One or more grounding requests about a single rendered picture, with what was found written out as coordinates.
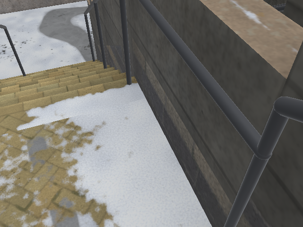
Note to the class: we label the stairs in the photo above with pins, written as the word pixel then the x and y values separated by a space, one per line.
pixel 56 81

